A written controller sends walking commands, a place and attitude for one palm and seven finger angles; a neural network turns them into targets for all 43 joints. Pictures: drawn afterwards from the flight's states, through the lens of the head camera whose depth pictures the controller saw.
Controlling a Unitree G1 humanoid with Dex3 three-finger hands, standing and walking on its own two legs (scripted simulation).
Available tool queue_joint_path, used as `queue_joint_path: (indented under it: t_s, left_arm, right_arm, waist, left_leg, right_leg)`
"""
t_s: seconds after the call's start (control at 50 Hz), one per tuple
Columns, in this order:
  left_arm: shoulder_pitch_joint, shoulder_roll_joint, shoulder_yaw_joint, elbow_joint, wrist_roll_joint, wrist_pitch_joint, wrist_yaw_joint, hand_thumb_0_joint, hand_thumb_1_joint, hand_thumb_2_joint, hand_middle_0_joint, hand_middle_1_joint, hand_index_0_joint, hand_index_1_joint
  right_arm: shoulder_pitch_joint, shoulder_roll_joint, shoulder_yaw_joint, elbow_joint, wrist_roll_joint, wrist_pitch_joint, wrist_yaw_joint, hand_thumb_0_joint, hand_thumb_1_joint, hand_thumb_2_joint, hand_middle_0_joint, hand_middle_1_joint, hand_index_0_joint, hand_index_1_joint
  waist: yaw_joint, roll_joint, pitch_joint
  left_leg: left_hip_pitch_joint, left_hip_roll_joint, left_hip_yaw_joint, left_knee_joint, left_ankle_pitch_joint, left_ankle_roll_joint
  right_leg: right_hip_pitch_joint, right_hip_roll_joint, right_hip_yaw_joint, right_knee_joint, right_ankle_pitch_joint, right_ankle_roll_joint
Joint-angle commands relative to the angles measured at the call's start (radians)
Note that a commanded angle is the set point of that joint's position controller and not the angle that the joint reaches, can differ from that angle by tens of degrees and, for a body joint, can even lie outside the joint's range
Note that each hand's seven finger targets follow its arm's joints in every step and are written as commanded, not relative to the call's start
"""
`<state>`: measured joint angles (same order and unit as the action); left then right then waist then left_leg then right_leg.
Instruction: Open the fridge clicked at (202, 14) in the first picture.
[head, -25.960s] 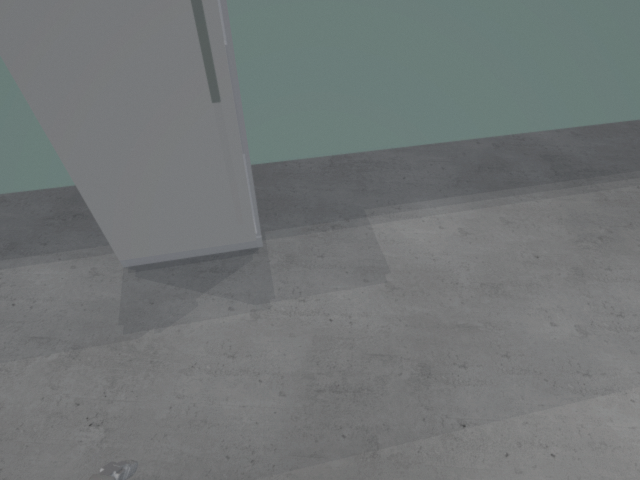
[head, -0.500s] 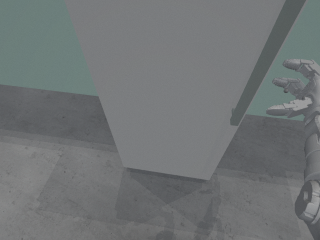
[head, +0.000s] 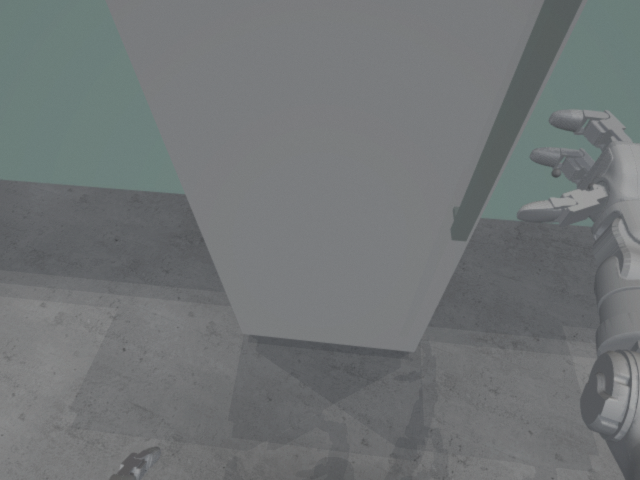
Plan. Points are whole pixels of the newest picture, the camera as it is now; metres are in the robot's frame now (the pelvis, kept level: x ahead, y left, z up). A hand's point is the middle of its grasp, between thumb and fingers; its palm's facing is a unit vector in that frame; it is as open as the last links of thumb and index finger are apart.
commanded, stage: move the hooked fingers beside the handle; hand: right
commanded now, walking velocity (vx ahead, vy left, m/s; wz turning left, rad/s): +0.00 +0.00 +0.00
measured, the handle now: (505, 112) +0.53 -0.15 +0.19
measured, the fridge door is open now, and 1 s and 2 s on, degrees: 0 0 0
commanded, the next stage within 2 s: feel for the door with the fingertips in 1.24 s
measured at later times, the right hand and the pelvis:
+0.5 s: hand (567, 175) +0.47 -0.22 +0.15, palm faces -0.02 +1.00 +0.01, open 14.0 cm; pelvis +0.02 +0.00 +0.00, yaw +1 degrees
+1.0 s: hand (552, 171) +0.47 -0.21 +0.16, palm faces +0.00 +1.00 +0.02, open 14.0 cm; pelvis +0.00 -0.01 +0.00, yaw +0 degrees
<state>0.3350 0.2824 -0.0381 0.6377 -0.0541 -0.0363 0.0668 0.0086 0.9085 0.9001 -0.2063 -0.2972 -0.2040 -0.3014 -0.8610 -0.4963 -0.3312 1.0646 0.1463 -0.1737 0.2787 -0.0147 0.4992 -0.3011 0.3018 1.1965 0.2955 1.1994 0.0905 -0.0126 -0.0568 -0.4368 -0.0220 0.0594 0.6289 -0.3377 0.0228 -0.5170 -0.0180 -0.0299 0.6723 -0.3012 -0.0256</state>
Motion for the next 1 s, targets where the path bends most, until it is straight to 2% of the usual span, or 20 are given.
queue_joint_path:
  t_s: [0.0, 0.02, 0.08, 0.1, 0.14, 0.26, 0.3, 0.32, 0.36, 0.42, 0.44, 0.48, 0.56, 0.64, 0.8, 0.82, 0.9, 0.92, 0.94, 0.98]
  left_arm:
    - [0.095, 0.163, 0.058, -0.053, -0.004, -0.032, 0.016, 0.0, 0.9, 0.9, -0.2, -0.3, -0.2, -0.3]
    - [0.107, 0.166, 0.058, -0.049, -0.005, -0.03, 0.018, 0.0, 0.9, 0.9, -0.2, -0.3, -0.2, -0.3]
    - [0.119, 0.18, 0.061, -0.053, -0.005, -0.023, 0.02, 0.0, 0.9, 0.9, -0.2, -0.3, -0.2, -0.3]
    - [0.12, 0.177, 0.058, -0.06, -0.004, -0.021, 0.017, 0.0, 0.9, 0.9, -0.2, -0.3, -0.2, -0.3]
    - [0.131, 0.177, 0.062, -0.063, -0.001, -0.014, 0.017, 0.0, 0.9, 0.9, -0.2, -0.3, -0.2, -0.3]
    - [0.131, 0.171, 0.071, -0.096, 0.003, -0.003, 0.007, 0.0, 0.9, 0.9, -0.2, -0.3, -0.2, -0.3]
    - [0.119, 0.165, 0.069, -0.095, -0.003, 0.004, 0.006, 0.0, 0.9, 0.9, -0.2, -0.3, -0.2, -0.3]
    - [0.12, 0.16, 0.073, -0.101, -0.006, 0.005, 0.005, 0.0, 0.9, 0.9, -0.2, -0.3, -0.2, -0.3]
    - [0.116, 0.172, 0.076, -0.099, -0.009, 0.01, 0.008, 0.0, 0.9, 0.9, -0.2, -0.3, -0.2, -0.3]
    - [0.107, 0.163, 0.075, -0.105, -0.018, 0.011, 0.013, 0.0, 0.9, 0.9, -0.2, -0.3, -0.2, -0.3]
    - [0.111, 0.171, 0.081, -0.101, -0.013, 0.01, 0.012, 0.0, 0.9, 0.9, -0.2, -0.3, -0.2, -0.3]
    - [0.109, 0.172, 0.079, -0.103, -0.011, 0.01, 0.012, 0.0, 0.9, 0.9, -0.2, -0.3, -0.2, -0.3]
    - [0.092, 0.161, 0.074, -0.094, -0.009, 0.002, 0.01, 0.0, 0.9, 0.9, -0.2, -0.3, -0.2, -0.3]
    - [0.075, 0.16, 0.072, -0.093, -0.007, -0.007, 0.007, 0.0, 0.9, 0.9, -0.2, -0.3, -0.2, -0.3]
    - [0.062, 0.162, 0.056, -0.084, -0.007, -0.009, 0.015, 0.0, 0.9, 0.9, -0.2, -0.3, -0.2, -0.3]
    - [0.071, 0.16, 0.058, -0.083, -0.006, -0.012, 0.015, 0.0, 0.9, 0.9, -0.2, -0.3, -0.2, -0.3]
    - [0.085, 0.164, 0.057, -0.071, 0.004, -0.03, 0.011, 0.0, 0.9, 0.9, -0.2, -0.3, -0.2, -0.3]
    - [0.095, 0.165, 0.06, -0.069, 0.005, -0.029, 0.011, 0.0, 0.9, 0.9, -0.2, -0.3, -0.2, -0.3]
    - [0.093, 0.169, 0.058, -0.066, 0.004, -0.03, 0.01, 0.0, 0.9, 0.9, -0.2, -0.3, -0.2, -0.3]
    - [0.097, 0.168, 0.057, -0.064, 0.002, -0.027, 0.01, 0.0, 0.9, 0.9, -0.2, -0.3, -0.2, -0.3]
  right_arm:
    - [-0.556, -0.219, 0.003, -0.178, 0.031, -0.09, 0.026, 0.0, 0.5, -0.3, 0.3, 1.2, 0.3, 1.2]
    - [-0.541, -0.207, 0.015, -0.138, 0.04, -0.078, 0.034, 0.0, 0.5, -0.3, 0.3, 1.2, 0.3, 1.2]
    - [-0.504, -0.279, -0.04, -0.085, 0.035, -0.036, 0.043, 0.0, 0.5, -0.3, 0.3, 1.2, 0.3, 1.2]
    - [-0.498, -0.264, -0.024, -0.089, 0.033, -0.028, 0.047, 0.0, 0.5, -0.3, 0.3, 1.2, 0.3, 1.2]
    - [-0.494, -0.313, -0.066, -0.111, 0.03, -0.041, 0.041, 0.0, 0.5, -0.3, 0.3, 1.2, 0.3, 1.2]
    - [-0.414, -0.425, -0.171, -0.275, 0.028, -0.118, 0.037, 0.0, 0.5, -0.3, 0.3, 1.2, 0.3, 1.2]
    - [-0.403, -0.373, -0.125, -0.297, 0.032, -0.11, 0.052, 0.0, 0.5, -0.3, 0.3, 1.2, 0.3, 1.2]
    - [-0.377, -0.31, -0.081, -0.302, 0.044, -0.099, 0.063, 0.0, 0.5, -0.3, 0.3, 1.2, 0.3, 1.2]
    - [-0.293, -0.345, -0.117, -0.264, 0.052, -0.056, 0.079, 0.0, 0.5, -0.3, 0.3, 1.2, 0.3, 1.2]
    - [-0.323, -0.216, -0.011, -0.281, 0.082, -0.005, 0.104, 0.0, 0.5, -0.3, 0.3, 1.2, 0.3, 1.2]
    - [-0.314, -0.266, -0.065, -0.304, 0.085, 0.002, 0.098, 0.0, 0.5, -0.3, 0.3, 1.2, 0.3, 1.2]
    - [-0.317, -0.281, -0.079, -0.336, 0.089, 0.003, 0.092, 0.0, 0.5, -0.3, 0.3, 1.2, 0.3, 1.2]
    - [-0.396, -0.241, -0.047, -0.383, 0.082, -0.029, 0.057, 0.0, 0.5, -0.3, 0.3, 1.2, 0.3, 1.2]
    - [-0.392, -0.236, -0.048, -0.406, 0.067, -0.043, 0.027, 0.0, 0.5, -0.3, 0.3, 1.2, 0.3, 1.2]
    - [-0.487, -0.177, 0.03, -0.211, 0.037, -0.01, 0.012, 0.0, 0.5, -0.3, 0.3, 1.2, 0.3, 1.2]
    - [-0.505, -0.173, 0.028, -0.213, 0.042, -0.024, 0.005, 0.0, 0.5, -0.3, 0.3, 1.2, 0.3, 1.2]
    - [-0.576, -0.225, -0.017, -0.254, 0.037, -0.08, -0.005, 0.0, 0.5, -0.3, 0.3, 1.2, 0.3, 1.2]
    - [-0.562, -0.234, -0.027, -0.238, 0.043, -0.09, -0.005, 0.0, 0.5, -0.3, 0.3, 1.2, 0.3, 1.2]
    - [-0.558, -0.282, -0.064, -0.237, 0.037, -0.099, -0.005, 0.0, 0.5, -0.3, 0.3, 1.2, 0.3, 1.2]
    - [-0.526, -0.285, -0.062, -0.196, 0.028, -0.092, -0.001, 0.0, 0.5, -0.3, 0.3, 1.2, 0.3, 1.2]
  waist:
    - [0.042, -0.08, -0.338]
    - [0.052, -0.032, -0.311]
    - [0.03, -0.012, -0.31]
    - [0.03, -0.037, -0.321]
    - [0.022, -0.006, -0.348]
    - [-0.027, -0.07, -0.486]
    - [-0.018, -0.124, -0.447]
    - [-0.006, -0.116, -0.422]
    - [-0.022, -0.074, -0.38]
    - [0.014, -0.056, -0.294]
    - [-0.005, -0.047, -0.324]
    - [-0.008, -0.043, -0.339]
    - [0.012, -0.053, -0.33]
    - [-0.002, -0.105, -0.375]
    - [0.033, -0.049, -0.234]
    - [0.041, -0.024, -0.242]
    - [0.028, -0.069, -0.392]
    - [0.03, -0.035, -0.393]
    - [0.015, -0.058, -0.411]
    - [0.014, -0.054, -0.389]
  left_leg:
    - [-0.029, -0.01, -0.046, -0.083, 0.272, -0.003]
    - [-0.017, -0.008, -0.042, -0.087, 0.269, -0.004]
    - [0.01, -0.004, -0.051, -0.083, 0.29, -0.007]
    - [0.017, -0.002, -0.052, -0.079, 0.313, -0.007]
    - [0.045, -0.003, -0.054, -0.07, 0.349, -0.011]
    - [0.141, -0.012, -0.065, -0.044, 0.472, -0.009]
    - [0.116, -0.014, -0.058, -0.049, 0.471, -0.005]
    - [0.096, -0.016, -0.048, -0.055, 0.465, -0.004]
    - [0.092, -0.019, -0.049, -0.066, 0.451, -0.007]
    - [0.052, -0.018, -0.037, -0.087, 0.425, -0.007]
    - [0.052, -0.02, -0.039, -0.083, 0.428, -0.007]
    - [0.055, -0.019, -0.037, -0.08, 0.415, -0.003]
    - [0.018, -0.02, -0.034, -0.077, 0.376, -0.003]
    - [0.008, -0.017, -0.033, -0.069, 0.357, 0.003]
    - [-0.066, -0.006, -0.028, -0.085, 0.216, 0.001]
    - [-0.06, -0.006, -0.027, -0.086, 0.209, 0.0]
    - [-0.04, -0.01, -0.033, -0.061, 0.243, 0.002]
    - [-0.02, -0.01, -0.034, -0.063, 0.255, 0.001]
    - [-0.007, -0.011, -0.041, -0.058, 0.268, 0.001]
    - [-0.005, -0.011, -0.04, -0.059, 0.278, 0.0]
  right_leg:
    - [0.313, 0.002, 0.075, -0.046, 0.232, -0.015]
    - [0.275, 0.002, 0.072, -0.046, 0.221, -0.02]
    - [0.22, 0.006, 0.063, -0.051, 0.208, -0.024]
    - [0.221, 0.01, 0.058, -0.049, 0.228, -0.024]
    - [0.206, 0.008, 0.054, -0.041, 0.256, -0.026]
    - [0.266, 0.008, 0.042, -0.027, 0.371, -0.023]
    - [0.287, 0.007, 0.039, -0.032, 0.386, -0.021]
    - [0.296, 0.003, 0.033, -0.027, 0.404, -0.025]
    - [0.267, 0.001, 0.033, -0.039, 0.37, -0.026]
    - [0.267, -0.001, 0.029, -0.048, 0.349, -0.031]
    - [0.284, -0.002, 0.037, -0.047, 0.356, -0.03]
    - [0.296, -0.003, 0.047, -0.05, 0.357, -0.025]
    - [0.326, -0.004, 0.062, -0.046, 0.349, -0.023]
    - [0.376, -0.005, 0.075, -0.041, 0.372, -0.013]
    - [0.267, -0.001, 0.085, -0.064, 0.192, -0.012]
    - [0.265, 0.0, 0.085, -0.057, 0.19, -0.016]
    - [0.345, -0.004, 0.101, -0.045, 0.251, -0.006]
    - [0.328, -0.004, 0.096, -0.037, 0.263, -0.01]
    - [0.322, -0.003, 0.094, -0.039, 0.263, -0.008]
    - [0.297, -0.002, 0.087, -0.041, 0.26, -0.01]
